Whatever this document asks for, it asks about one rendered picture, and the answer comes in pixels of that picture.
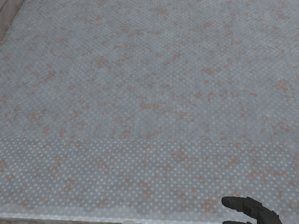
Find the right robot hand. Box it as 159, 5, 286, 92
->
221, 196, 282, 224

